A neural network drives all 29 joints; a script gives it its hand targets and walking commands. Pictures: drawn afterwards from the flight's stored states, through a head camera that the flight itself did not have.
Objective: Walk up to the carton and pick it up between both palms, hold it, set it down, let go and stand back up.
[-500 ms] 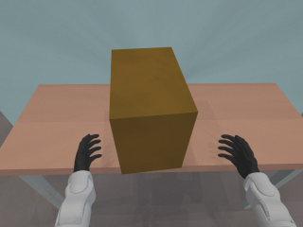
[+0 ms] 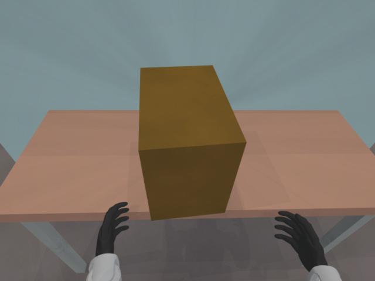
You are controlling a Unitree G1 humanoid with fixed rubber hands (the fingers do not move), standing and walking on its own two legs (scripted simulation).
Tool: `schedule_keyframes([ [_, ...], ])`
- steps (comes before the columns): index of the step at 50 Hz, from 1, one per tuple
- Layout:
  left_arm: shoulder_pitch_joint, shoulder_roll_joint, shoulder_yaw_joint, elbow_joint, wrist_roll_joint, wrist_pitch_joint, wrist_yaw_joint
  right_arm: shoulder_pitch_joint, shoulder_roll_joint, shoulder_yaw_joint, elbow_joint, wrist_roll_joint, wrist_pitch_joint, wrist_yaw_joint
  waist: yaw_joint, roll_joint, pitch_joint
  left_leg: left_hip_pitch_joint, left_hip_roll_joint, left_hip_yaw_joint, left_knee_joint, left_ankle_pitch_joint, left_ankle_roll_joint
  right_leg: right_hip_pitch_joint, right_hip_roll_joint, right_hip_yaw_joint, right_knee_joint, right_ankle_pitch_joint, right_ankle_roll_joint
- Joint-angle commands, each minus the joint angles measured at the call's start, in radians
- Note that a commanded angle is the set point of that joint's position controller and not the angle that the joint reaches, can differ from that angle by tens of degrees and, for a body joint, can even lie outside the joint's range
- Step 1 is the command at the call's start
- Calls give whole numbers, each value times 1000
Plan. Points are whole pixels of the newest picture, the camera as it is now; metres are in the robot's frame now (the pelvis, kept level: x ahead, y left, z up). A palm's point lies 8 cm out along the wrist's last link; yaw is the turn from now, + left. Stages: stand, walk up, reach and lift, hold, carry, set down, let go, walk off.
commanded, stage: set down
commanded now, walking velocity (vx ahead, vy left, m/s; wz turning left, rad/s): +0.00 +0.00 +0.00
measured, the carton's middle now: (182, 140) +0.48 +0.06 +0.03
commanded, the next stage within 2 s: let go in 1.24 s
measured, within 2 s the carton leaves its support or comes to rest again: neither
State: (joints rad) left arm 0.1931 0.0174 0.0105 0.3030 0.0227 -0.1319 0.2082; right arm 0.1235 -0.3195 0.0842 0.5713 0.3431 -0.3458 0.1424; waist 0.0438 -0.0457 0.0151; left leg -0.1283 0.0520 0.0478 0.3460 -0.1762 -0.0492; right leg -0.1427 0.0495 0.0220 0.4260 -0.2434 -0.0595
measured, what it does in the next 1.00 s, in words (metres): stands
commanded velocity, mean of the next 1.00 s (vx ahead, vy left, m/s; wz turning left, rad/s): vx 0.00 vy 0.00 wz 0.00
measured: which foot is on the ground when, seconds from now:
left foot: down 0.00-1.00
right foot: down 0.00-1.00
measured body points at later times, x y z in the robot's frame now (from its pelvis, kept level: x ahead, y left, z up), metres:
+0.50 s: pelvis +0.01 +0.01 +0.00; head +0.00 +0.02 +0.45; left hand +0.19 +0.23 -0.05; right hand +0.21 -0.20 -0.05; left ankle +0.01 +0.15 -0.74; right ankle -0.01 -0.08 -0.74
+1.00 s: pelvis +0.02 +0.03 +0.00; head +0.01 +0.04 +0.45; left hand +0.17 +0.26 -0.08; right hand +0.19 -0.19 -0.07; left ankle +0.01 +0.15 -0.74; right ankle -0.01 -0.08 -0.74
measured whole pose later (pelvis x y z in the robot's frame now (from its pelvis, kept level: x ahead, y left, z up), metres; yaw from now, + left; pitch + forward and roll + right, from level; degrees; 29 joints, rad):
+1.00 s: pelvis +0.02 +0.03 +0.00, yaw +1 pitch -4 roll +0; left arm 0.28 0.15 0.01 0.46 0.02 0.02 0.06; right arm 0.23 -0.20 0.02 0.69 0.07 -0.24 0.07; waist 0.03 -0.03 0.04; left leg -0.05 0.03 0.04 0.34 -0.22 -0.01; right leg 0.00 0.02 0.02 0.31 -0.23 -0.02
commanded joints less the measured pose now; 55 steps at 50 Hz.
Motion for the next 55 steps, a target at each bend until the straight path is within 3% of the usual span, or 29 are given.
schedule_keyframes([
  [1,-134,40,-5,-109,-5,-94,-1,-149,-155,-52,-87,-3,-84,4,5,-36,-106,57,-66,26,-6,99,48,-51,-35,48,-98,199,24],
  [6,-185,84,7,-63,-34,-77,-11,-187,-120,-45,-80,-36,-60,-12,16,-53,-75,7,-65,36,-23,23,59,-39,-59,74,-108,110,41],
  [16,-92,123,23,-26,-35,-14,-59,-88,-90,-49,-24,-101,-28,-44,-4,-27,-88,99,-63,22,-33,134,51,-3,-47,48,-124,268,40],
  [28,-39,170,12,-40,-29,37,-89,-15,-42,-84,-61,-184,25,-57,-5,16,-42,143,-54,17,-36,194,35,-19,-44,19,-166,247,33],
  [42,30,198,19,-8,-9,100,-133,43,-26,-103,-20,-250,53,-73,-10,38,-26,205,-51,7,-10,317,16,-25,-30,-10,-191,273,29],
  [55,-10,238,30,45,-4,168,-170,26,9,-117,27,-311,92,-103,-25,52,-2,209,-50,8,4,289,11,-44,-33,-30,-184,234,41],
])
